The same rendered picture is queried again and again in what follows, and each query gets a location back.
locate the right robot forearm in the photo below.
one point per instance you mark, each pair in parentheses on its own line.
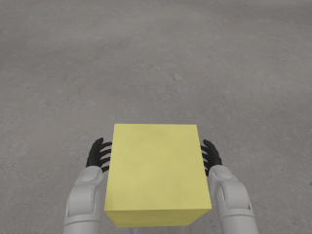
(234,208)

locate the carton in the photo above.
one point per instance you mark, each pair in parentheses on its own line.
(156,176)

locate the left robot hand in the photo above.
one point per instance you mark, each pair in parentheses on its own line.
(95,154)

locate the right robot hand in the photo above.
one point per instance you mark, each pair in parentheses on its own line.
(212,156)

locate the left robot forearm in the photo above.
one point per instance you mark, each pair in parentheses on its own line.
(84,203)

